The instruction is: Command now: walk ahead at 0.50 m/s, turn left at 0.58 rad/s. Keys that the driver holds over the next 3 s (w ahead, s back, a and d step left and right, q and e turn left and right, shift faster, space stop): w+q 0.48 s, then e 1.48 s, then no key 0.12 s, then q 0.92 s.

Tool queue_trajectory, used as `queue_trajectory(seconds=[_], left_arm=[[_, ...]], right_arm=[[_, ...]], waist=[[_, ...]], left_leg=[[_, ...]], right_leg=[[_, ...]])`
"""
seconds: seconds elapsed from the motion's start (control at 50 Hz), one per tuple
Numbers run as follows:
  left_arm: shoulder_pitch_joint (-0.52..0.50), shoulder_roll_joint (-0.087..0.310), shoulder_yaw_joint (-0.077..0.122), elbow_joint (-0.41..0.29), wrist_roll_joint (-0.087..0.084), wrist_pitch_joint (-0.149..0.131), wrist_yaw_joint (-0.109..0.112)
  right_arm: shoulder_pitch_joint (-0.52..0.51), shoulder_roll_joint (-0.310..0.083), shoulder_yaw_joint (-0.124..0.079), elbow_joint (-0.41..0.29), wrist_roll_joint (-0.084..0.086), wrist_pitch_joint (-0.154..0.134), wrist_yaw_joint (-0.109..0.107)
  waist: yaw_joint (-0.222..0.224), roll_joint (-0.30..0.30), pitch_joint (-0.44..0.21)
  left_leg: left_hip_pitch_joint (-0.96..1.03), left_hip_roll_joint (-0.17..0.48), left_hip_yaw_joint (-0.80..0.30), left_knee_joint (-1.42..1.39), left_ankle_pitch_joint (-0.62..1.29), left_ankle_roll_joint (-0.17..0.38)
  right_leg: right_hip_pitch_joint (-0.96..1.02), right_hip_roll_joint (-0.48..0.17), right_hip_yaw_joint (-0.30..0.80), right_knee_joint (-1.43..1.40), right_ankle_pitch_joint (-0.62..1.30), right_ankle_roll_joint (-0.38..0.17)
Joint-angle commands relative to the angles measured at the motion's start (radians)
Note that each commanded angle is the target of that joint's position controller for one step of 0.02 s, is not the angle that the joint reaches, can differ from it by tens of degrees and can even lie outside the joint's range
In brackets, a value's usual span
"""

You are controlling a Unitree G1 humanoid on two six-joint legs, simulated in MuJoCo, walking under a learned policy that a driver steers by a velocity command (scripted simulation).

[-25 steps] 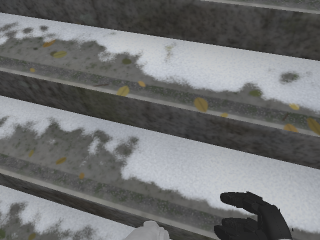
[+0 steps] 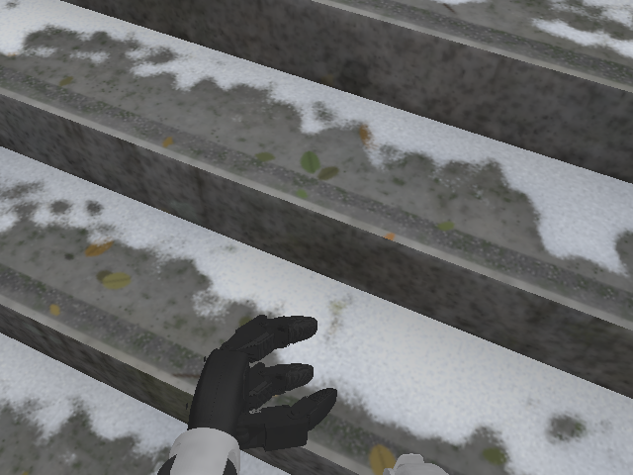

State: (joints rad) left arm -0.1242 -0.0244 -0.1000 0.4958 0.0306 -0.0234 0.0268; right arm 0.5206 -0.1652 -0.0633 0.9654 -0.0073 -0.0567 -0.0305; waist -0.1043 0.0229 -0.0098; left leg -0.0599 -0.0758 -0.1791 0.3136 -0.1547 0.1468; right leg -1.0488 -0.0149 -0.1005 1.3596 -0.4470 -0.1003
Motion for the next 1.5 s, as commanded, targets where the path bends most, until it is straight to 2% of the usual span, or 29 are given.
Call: queue_trajectory(seconds=[0.02, 0.04, 0.06, 0.1, 0.18, 0.26, 0.36, 0.42, 0.5, 0.52, 0.54, 0.56, 0.58, 0.66, 0.72, 0.8, 0.88, 0.92, 0.96, 0.98, 1.0, 1.02, 1.04, 1.1, 1.18, 1.24, 1.32, 1.38, 1.5], left_arm=[[0.370, 0.294, 0.151, 0.050, 0.010, -0.025, 0.019], [0.392, 0.404, 0.183, 0.064, 0.027, -0.038, 0.022], [0.336, 0.338, 0.185, 0.075, -0.009, -0.009, 0.024], [0.235, 0.196, 0.159, 0.167, -0.012, -0.019, 0.026], [0.375, 0.110, 0.135, 0.353, 0.021, -0.083, 0.015], [0.372, 0.223, 0.160, 0.355, -0.004, -0.110, 0.006], [0.370, 0.351, 0.196, 0.274, -0.002, -0.106, 0.031], [0.475, 0.364, 0.200, 0.273, -0.013, -0.084, 0.033], [0.478, 0.445, 0.216, 0.255, -0.056, -0.042, 0.010], [0.470, 0.417, 0.210, 0.232, -0.075, -0.040, 0.008], [0.497, 0.245, 0.179, 0.185, -0.063, -0.038, -0.001], [0.588, 0.247, 0.166, 0.186, -0.104, -0.046, 0.012], [0.440, 0.240, 0.160, 0.181, -0.090, -0.064, 0.035], [0.249, 0.157, 0.123, 0.067, -0.042, -0.061, 0.032], [0.278, 0.084, 0.094, 0.054, -0.029, 0.014, 0.026], [0.127, 0.148, 0.095, -0.030, -0.014, 0.071, 0.035], [0.147, 0.134, 0.085, -0.032, -0.023, 0.101, 0.027], [0.249, 0.108, 0.074, 0.021, -0.048, 0.091, 0.026], [0.360, 0.184, 0.099, 0.052, -0.031, 0.078, 0.040], [0.395, 0.215, 0.111, 0.050, -0.016, 0.065, 0.039], [0.400, 0.330, 0.146, 0.042, 0.001, 0.053, 0.029], [0.378, 0.418, 0.190, 0.054, -0.008, 0.079, 0.049], [0.266, 0.417, 0.194, 0.023, -0.002, 0.071, 0.050], [0.186, 0.269, 0.150, 0.097, -0.004, 0.026, 0.029], [0.318, 0.299, 0.161, 0.191, -0.011, 0.006, 0.010], [0.400, 0.315, 0.177, 0.221, -0.020, 0.012, 0.042], [0.414, 0.364, 0.196, 0.146, -0.006, 0.057, 0.086], [0.405, 0.359, 0.202, 0.111, 0.012, 0.040, 0.062], [0.318, 0.366, 0.209, 0.055, 0.019, 0.031, 0.034]], right_arm=[[-0.225, -0.249, -0.072, -0.207, 0.014, -0.082, 0.034], [-0.229, -0.074, -0.039, -0.300, 0.023, -0.084, 0.062], [-0.186, -0.119, -0.046, -0.297, -0.048, -0.068, 0.074], [-0.229, -0.057, -0.027, -0.308, -0.078, -0.026, 0.067], [-0.280, 0.065, 0.029, -0.360, -0.043, 0.030, 0.037], [-0.334, -0.020, 0.012, -0.404, -0.053, 0.071, 0.048], [-0.456, -0.047, 0.001, -0.401, 0.001, 0.092, 0.072], [-0.524, -0.038, -0.006, -0.401, -0.013, 0.088, 0.072], [-0.247, -0.112, -0.052, -0.318, -0.019, 0.039, 0.059], [-0.136, -0.108, -0.060, -0.279, -0.031, 0.009, 0.064], [-0.189, -0.208, -0.075, -0.280, -0.050, -0.007, 0.059], [-0.072, -0.317, -0.094, -0.278, -0.081, 0.014, 0.053], [-0.084, -0.336, -0.106, -0.283, -0.087, 0.038, 0.032], [-0.108, -0.088, 0.003, -0.147, -0.055, 0.020, 0.019], [-0.151, -0.080, 0.030, -0.110, -0.046, 0.004, 0.024], [-0.230, -0.153, 0.042, -0.124, -0.019, -0.028, 0.016], [-0.129, -0.235, 0.015, -0.112, 0.017, -0.036, -0.030], [-0.203, -0.279, 0.000, -0.170, 0.011, -0.026, -0.053], [-0.215, -0.297, -0.019, -0.200, 0.018, -0.014, -0.039], [-0.222, -0.266, -0.017, -0.217, 0.034, -0.002, -0.025], [-0.248, -0.226, -0.014, -0.298, 0.014, 0.003, -0.012], [-0.340, -0.135, 0.003, -0.380, -0.038, 0.026, 0.033], [-0.315, -0.051, 0.027, -0.422, -0.084, 0.037, 0.051], [-0.258, -0.040, 0.039, -0.424, -0.065, 0.033, 0.009], [-0.250, -0.033, 0.051, -0.429, -0.060, 0.045, -0.010], [-0.355, -0.015, 0.065, -0.471, -0.074, 0.045, -0.001], [-0.468, -0.032, 0.076, -0.502, -0.023, 0.056, 0.020], [-0.421, -0.035, 0.068, -0.460, -0.007, 0.054, 0.018], [-0.367, -0.065, 0.047, -0.448, 0.025, 0.034, -0.005]], waist=[[0.315, 0.094, -0.415], [0.253, -0.321, -0.450], [0.192, -0.220, -0.461], [0.113, -0.012, -0.110], [0.051, -0.061, 0.073], [-0.005, -0.096, 0.080], [0.044, -0.090, 0.015], [0.113, -0.132, -0.004], [0.001, -0.174, -0.131], [-0.062, -0.174, -0.135], [0.039, 0.071, -0.130], [-0.023, 0.115, -0.472], [-0.069, -0.035, -0.484], [0.079, -0.001, -0.105], [0.164, -0.009, 0.038], [0.178, 0.043, 0.129], [0.146, 0.080, -0.021], [0.184, 0.156, -0.156], [0.194, 0.210, -0.264], [0.222, 0.193, -0.274], [0.218, -0.005, -0.236], [0.201, -0.250, -0.274], [0.129, -0.179, -0.206], [0.001, -0.004, 0.099], [0.024, -0.046, 0.012], [0.076, -0.048, 0.003], [0.162, -0.083, -0.065], [0.165, -0.195, -0.141], [0.110, -0.160, -0.091]], left_leg=[[-0.191, 0.114, -0.093, 0.565, 1.275, 0.043], [-0.572, -0.096, -0.024, 1.082, -0.004, -0.061], [-0.631, -0.034, -0.043, 1.358, -0.058, -0.064], [-0.789, 0.034, 0.073, 1.465, 0.043, -0.059], [-0.987, 0.033, 0.010, 1.650, -0.024, -0.031], [-0.942, 0.044, 0.093, 1.358, 0.070, -0.080], [-0.585, 0.116, 0.257, 0.764, 0.040, -0.076], [-0.565, 0.085, 0.326, 0.500, 0.014, -0.037], [-0.214, -0.016, 0.345, 0.140, 0.091, 0.022], [0.010, 0.028, 0.260, -0.032, 0.310, 0.001], [0.242, 0.234, 0.064, 0.212, 0.968, 0.011], [0.513, 0.538, -0.309, 0.194, 1.267, 0.275], [0.418, 0.528, -0.276, 0.084, 0.931, 0.298], [0.073, 0.413, -0.041, 0.017, 0.290, 0.104], [-0.172, 0.414, 0.055, -0.026, 0.043, 0.030], [-0.437, 0.316, 0.227, -0.183, 0.182, 0.020], [-0.022, 0.287, 0.375, -0.199, 0.801, 0.008], [0.033, 0.316, 0.423, -0.064, 1.438, 0.019], [0.154, 0.379, 0.416, 0.184, 1.709, 0.027], [0.135, 0.363, 0.418, 0.378, 1.622, 0.012], [-0.181, 0.281, 0.376, 0.707, 1.059, -0.053], [-0.533, 0.016, 0.238, 1.087, -0.111, -0.128], [-0.670, -0.004, 0.059, 1.431, -0.208, -0.136], [-0.754, 0.062, 0.098, 1.440, -0.061, -0.139], [-0.826, 0.068, 0.134, 1.425, -0.005, -0.136], [-0.923, 0.087, 0.117, 1.272, 0.035, -0.166], [-0.884, 0.060, 0.221, 0.864, -0.099, -0.219], [-0.752, 0.058, 0.189, 0.764, -0.071, -0.176], [-0.363, -0.004, 0.195, 0.337, -0.156, -0.142]], right_leg=[[0.923, 0.017, 0.165, -0.448, -0.049, -0.040], [1.110, -0.364, 0.811, -0.759, 0.216, -0.212], [0.999, -0.384, 1.007, -0.910, -0.023, -0.219], [0.724, -0.330, 0.725, -0.871, -0.312, -0.169], [0.587, -0.320, 0.390, -0.924, -0.102, -0.050], [0.600, -0.260, 0.073, -1.026, 0.203, -0.015], [0.764, -0.232, -0.163, -1.158, 0.481, 0.024], [1.057, -0.285, -0.169, -1.108, 0.773, 0.017], [1.134, -0.280, -0.162, -0.612, 1.269, 0.037], [0.931, -0.225, -0.148, -0.380, 0.949, 0.051], [0.516, -0.085, -0.144, 0.028, -0.038, 0.070], [0.338, 0.016, 0.040, 0.538, -0.125, 0.101], [0.232, 0.025, 0.156, 0.799, 0.011, 0.090], [-0.130, 0.063, 0.191, 1.153, -0.001, -0.004], [-0.270, 0.107, 0.212, 1.226, 0.030, -0.005], [-0.080, 0.106, 0.043, 0.815, 0.063, 0.058], [0.121, 0.002, -0.061, 0.343, -0.039, 0.015], [0.397, 0.067, -0.086, 0.113, -0.119, -0.008], [0.530, 0.139, -0.065, -0.073, -0.229, -0.038], [0.608, 0.178, 0.017, -0.298, -0.184, -0.059], [0.698, 0.040, 0.469, -0.521, -0.010, -0.163], [0.758, -0.112, 1.051, -0.894, 0.132, -0.262], [0.674, -0.195, 1.093, -0.975, 0.220, -0.301], [0.337, -0.059, 0.632, -0.811, 0.054, -0.169], [0.526, 0.002, 0.433, -0.763, 0.275, -0.131], [0.673, -0.001, 0.475, -0.765, 0.365, -0.112], [0.864, -0.037, 0.515, -0.867, 0.510, -0.073], [0.945, -0.070, 0.524, -0.820, 0.756, -0.053], [0.832, -0.023, 0.552, -0.782, 0.928, -0.042]])
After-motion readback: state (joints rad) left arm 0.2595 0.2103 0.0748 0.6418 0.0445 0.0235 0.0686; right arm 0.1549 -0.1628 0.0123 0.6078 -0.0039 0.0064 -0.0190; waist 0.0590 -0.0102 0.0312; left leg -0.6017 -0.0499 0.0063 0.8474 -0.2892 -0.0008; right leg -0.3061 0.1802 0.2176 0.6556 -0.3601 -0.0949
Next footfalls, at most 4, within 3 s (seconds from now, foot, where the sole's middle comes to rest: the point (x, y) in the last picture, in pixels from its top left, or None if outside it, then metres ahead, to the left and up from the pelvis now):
0.02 right None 0.19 -0.12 -0.63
0.52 left None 0.38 0.17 -0.63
0.98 right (274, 360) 0.55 0.03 -0.46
1.56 left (186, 303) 0.67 0.18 -0.46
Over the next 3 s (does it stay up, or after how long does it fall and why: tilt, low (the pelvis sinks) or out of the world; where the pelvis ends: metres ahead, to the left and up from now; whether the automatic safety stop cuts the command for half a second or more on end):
stays up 0.52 0.08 0.29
